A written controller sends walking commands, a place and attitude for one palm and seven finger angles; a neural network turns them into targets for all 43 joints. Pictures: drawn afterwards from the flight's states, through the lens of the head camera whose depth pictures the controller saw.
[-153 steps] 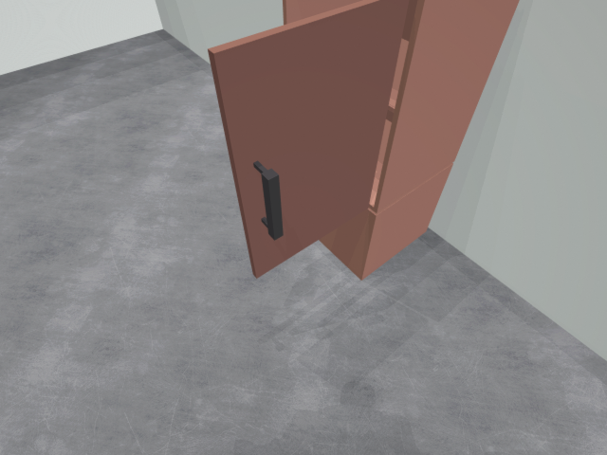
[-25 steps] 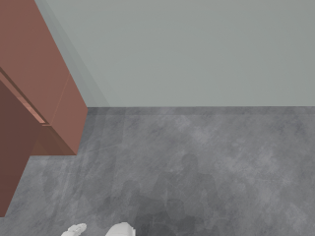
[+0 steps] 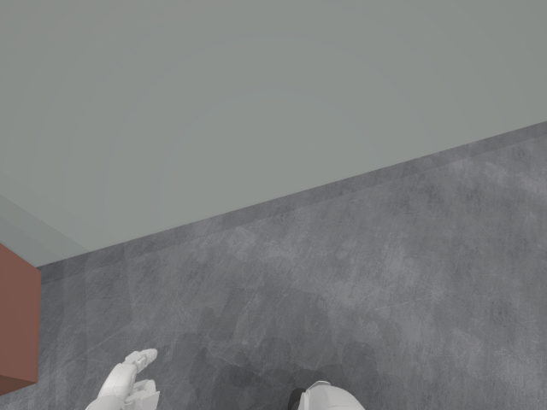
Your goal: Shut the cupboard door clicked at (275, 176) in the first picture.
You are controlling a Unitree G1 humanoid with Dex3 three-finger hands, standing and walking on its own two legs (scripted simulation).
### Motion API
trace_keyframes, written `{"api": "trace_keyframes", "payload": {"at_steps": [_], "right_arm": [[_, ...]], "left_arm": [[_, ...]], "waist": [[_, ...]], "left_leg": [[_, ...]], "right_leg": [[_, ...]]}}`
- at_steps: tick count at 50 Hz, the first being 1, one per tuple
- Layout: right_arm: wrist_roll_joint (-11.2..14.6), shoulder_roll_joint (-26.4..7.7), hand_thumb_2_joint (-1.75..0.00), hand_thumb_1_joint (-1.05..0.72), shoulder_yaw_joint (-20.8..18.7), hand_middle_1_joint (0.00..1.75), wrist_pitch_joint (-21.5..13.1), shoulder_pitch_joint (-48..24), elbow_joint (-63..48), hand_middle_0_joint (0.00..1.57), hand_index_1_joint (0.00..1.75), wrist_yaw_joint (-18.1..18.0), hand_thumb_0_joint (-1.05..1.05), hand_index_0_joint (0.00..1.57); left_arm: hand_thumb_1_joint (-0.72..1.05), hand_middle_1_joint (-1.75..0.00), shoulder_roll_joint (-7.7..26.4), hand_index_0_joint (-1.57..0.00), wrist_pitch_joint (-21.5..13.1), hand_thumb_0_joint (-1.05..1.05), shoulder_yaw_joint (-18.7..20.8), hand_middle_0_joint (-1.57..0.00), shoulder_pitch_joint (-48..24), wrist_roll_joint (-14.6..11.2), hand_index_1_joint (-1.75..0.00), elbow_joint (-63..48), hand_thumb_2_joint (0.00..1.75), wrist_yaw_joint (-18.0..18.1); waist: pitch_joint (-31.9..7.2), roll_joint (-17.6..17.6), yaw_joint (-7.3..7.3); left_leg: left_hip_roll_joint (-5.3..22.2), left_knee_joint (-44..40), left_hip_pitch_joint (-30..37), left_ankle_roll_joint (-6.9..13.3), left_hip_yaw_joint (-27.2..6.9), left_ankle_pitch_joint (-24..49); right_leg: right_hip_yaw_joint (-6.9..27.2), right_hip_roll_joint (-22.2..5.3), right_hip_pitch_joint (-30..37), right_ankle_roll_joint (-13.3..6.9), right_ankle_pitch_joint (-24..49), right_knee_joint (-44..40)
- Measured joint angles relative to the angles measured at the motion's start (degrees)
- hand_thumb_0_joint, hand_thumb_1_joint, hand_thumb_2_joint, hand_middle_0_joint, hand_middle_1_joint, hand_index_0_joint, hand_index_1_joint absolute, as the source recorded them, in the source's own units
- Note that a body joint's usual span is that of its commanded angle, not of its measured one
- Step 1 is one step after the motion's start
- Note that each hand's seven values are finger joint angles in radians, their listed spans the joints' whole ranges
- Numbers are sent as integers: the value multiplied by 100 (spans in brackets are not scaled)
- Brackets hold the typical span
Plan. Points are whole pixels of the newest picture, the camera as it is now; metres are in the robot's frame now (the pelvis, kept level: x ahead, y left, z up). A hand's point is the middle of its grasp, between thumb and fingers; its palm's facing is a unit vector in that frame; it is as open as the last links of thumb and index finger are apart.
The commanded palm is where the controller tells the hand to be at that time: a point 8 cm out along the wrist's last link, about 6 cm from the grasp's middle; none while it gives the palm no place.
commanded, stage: walk to a spot facing it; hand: left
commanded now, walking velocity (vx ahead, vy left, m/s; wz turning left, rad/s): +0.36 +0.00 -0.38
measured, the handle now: out of the picture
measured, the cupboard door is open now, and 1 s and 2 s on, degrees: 89 89 89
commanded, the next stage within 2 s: turn to face it in 0.52 s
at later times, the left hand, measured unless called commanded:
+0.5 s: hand (174, 341) +0.24 +0.18 -0.16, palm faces -0.07 -0.98 -0.19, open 7.4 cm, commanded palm none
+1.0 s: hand (246, 193) +0.56 +0.07 -0.14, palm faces -0.13 -0.98 -0.15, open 7.4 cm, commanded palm none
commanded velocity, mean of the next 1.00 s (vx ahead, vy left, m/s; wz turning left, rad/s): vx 0.18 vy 0.00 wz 0.04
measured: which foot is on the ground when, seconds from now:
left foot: down 0.00-0.00, up 0.02-0.44, down 0.46-0.78, up 0.80-1.00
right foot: down 0.00-0.46, up 0.48-0.76, down 0.78-1.00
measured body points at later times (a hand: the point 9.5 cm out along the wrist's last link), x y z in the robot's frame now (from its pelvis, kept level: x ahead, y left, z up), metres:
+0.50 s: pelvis +0.25 -0.01 +0.01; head +0.28 +0.00 +0.46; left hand +0.24 +0.23 -0.14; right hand +0.35 -0.25 -0.12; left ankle +0.33 +0.11 -0.71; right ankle +0.09 -0.07 -0.67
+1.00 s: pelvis +0.42 -0.07 +0.02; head +0.46 -0.06 +0.47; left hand +0.56 +0.13 -0.13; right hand +0.37 -0.31 -0.12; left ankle +0.42 +0.04 -0.68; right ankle +0.39 -0.19 -0.71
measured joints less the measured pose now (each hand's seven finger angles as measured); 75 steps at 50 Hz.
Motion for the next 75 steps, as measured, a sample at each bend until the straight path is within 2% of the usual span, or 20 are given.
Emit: {"api": "trace_keyframes", "payload": {"at_steps": [3, 5, 12, 22, 25, 27, 29, 33, 37, 39, 42, 46, 52, 53, 56, 60, 67, 69, 72, 75], "right_arm": [[88, -81, -90, -90, -68, 30, 194, -404, 104, 20, 30, 18, 1, 21], [64, -102, -90, -91, -115, 30, 205, -738, 20, 20, 30, 13, 1, 20], [-25, -14, -90, -91, -158, 30, 80, -1580, -508, 20, 30, 99, 1, 20], [-31, 65, -90, -91, -102, 30, -82, -2169, -545, 20, 30, 163, 1, 20], [-101, 102, -90, -91, -62, 30, -250, -2214, -606, 20, 30, 105, 0, 20], [-102, 162, -90, -91, -22, 30, -268, -2087, -631, 20, 30, 76, 0, 20], [-92, 191, -90, -91, -16, 30, -275, -1895, -584, 20, 30, 26, 0, 21], [-72, 85, -90, -92, -93, 30, -225, -1547, -341, 20, 30, -71, 0, 21], [-46, -138, -90, -93, -139, 30, -70, -1186, -68, 20, 30, -32, 0, 21], [2, -159, -90, -93, -143, 30, 12, -894, 84, 20, 30, -1, 0, 21], [66, -268, -90, -92, -183, 30, 259, -749, 332, 20, 30, -1, 0, 20], [88, -128, -90, -92, -174, 30, 387, -789, 379, 19, 30, 13, 1, 20], [42, 99, -90, -91, -111, 30, 276, -1018, -13, 19, 30, 130, 1, 20], [19, 69, -90, -91, -122, 30, 234, -1020, -94, 20, 30, 144, 1, 20], [-36, 176, -90, -91, -137, 30, 211, -1192, -205, 20, 30, 90, 0, 20], [-44, 224, -90, -91, -115, 30, 161, -1272, -352, 20, 30, -5, 0, 20], [-31, -70, -90, -90, -214, 30, 309, -1492, -462, 20, 30, 16, 0, 21], [20, -181, -90, -90, -287, 30, 393, -1514, -486, 20, 30, 47, 0, 21], [37, -414, -90, -90, -419, 30, 547, -1660, -464, 20, 30, 89, 1, 21], [27, -546, -90, -91, -478, 30, 624, -1838, -483, 20, 30, 133, 1, 20]], "left_arm": [[91, -29, -75, -19, -142, 1, -1, -20, 66, -98, -29, 22, 90, 151], [91, -29, -134, -19, -124, 1, -39, -20, 228, -108, -29, 104, 90, 232], [94, -29, -231, -20, -199, 0, -4, -20, 875, -61, -29, 503, 90, 323], [92, -29, -310, -20, -307, 1, -34, -20, 1708, -72, -29, 920, 90, 346], [91, -29, -315, -20, -189, 1, -32, -20, 1822, -121, -29, 1075, 90, 338], [91, -29, -277, -20, -96, 1, -4, -20, 1748, -85, -29, 1105, 90, 325], [91, -29, -256, -19, -13, 1, 42, -20, 1558, -39, -29, 1030, 90, 269], [91, -29, -277, -19, 57, 1, 81, -20, 1091, -25, -29, 670, 90, 174], [91, -29, -252, -19, -86, 1, 21, -20, 710, -11, -29, 486, 90, 193], [91, -29, -166, -19, -218, 1, -18, -20, 627, 4, -29, 448, 90, 227], [91, -29, -326, -19, -248, 1, -114, -20, 389, 0, -29, 519, 90, 311], [91, -29, -466, -20, -178, 1, -151, -20, 277, -2, -29, 448, 90, 431], [91, -29, -477, -20, -34, 0, -108, -20, 329, -70, -30, 441, 90, 467], [91, -30, -485, -20, 12, 0, -105, -20, 380, -95, -30, 430, 90, 459], [91, -30, -308, -20, 239, 0, -26, -20, 449, -107, -30, 477, 90, 485], [92, -29, -150, -20, 341, 1, 69, -20, 357, -77, -29, 521, 90, 476], [91, -29, -103, -19, 225, 1, 44, -20, 279, -141, -29, 221, 90, 465], [91, -29, -79, -19, 116, 1, 25, -20, 374, -104, -29, 123, 90, 464], [91, -29, -184, -19, 63, 1, -52, -20, 500, -44, -29, 97, 90, 500], [91, -29, -273, -20, 83, 1, -90, -20, 702, -41, -29, 98, 90, 537]], "waist": [[187, 61, -25], [175, 70, -53], [-194, 2, 55], [-379, -47, 497], [-357, -111, 487], [-372, -191, 464], [-365, -184, 444], [-249, -32, 406], [-191, 104, 170], [-305, -26, 66], [-344, 193, -52], [-352, 49, -81], [-306, -243, -69], [-352, -176, -58], [-421, -283, -68], [-433, -196, -10], [-248, 226, 83], [-280, 242, 122], [-245, 333, 129], [-230, 258, 147]], "left_leg": [[-140, 2875, -1274, 168, -991, 46], [-205, 3467, -2025, 188, -1222, 439], [-241, 1949, -3268, 127, -1337, 1419], [-699, -528, -2455, 325, -1033, 1752], [-699, -329, -2216, 533, -864, 1752], [-672, -303, -1985, 504, -704, 1349], [-629, -543, -1708, 399, -617, 1275], [-500, -1078, -1167, 337, -456, 1278], [-360, -937, -883, 169, -457, 923], [-412, -490, -913, 120, -534, 549], [-471, 980, -1432, 242, -1067, -436], [-653, 2095, -2120, 217, -1082, -326], [-702, 65, -2044, 196, -774, 1143], [-692, -150, -2019, 381, -836, 1402], [-797, 161, -2156, 633, -905, 939], [-887, -297, -2022, 509, -1160, 1094], [-900, -678, -1831, 292, -1728, 1303], [-963, -333, -1946, 243, -1828, 1075], [-1089, 1502, -2474, 262, -1801, -12], [-1060, 2690, -2802, 175, -1558, 124]], "right_leg": [[54, 168, 197, -99, -353, 395], [124, 272, 527, -61, -378, 40], [500, 443, 1476, -88, -151, -1308], [866, 370, 2499, 117, -1119, -1256], [905, 305, 1670, 200, -1602, 1197], [824, 193, 928, 258, -1556, 2733], [669, 4, 302, 359, -1245, 3354], [467, -354, -321, 501, -869, 2273], [330, -417, -49, 535, -47, 386], [317, -495, 293, 444, 232, -204], [11, -486, 469, 418, -433, 115], [-301, -605, 959, 513, -426, -330], [-704, -814, 1255, 660, -775, -207], [-719, -814, 1151, 714, -964, 98], [39, -657, 542, 799, -1907, 1622], [480, -428, 24, 901, -1576, 2571], [609, -192, 447, 921, -1066, 530], [546, -230, 769, 775, -424, -296], [262, -347, 886, 452, -676, -136], [71, -467, 1117, 404, -635, -455]]}}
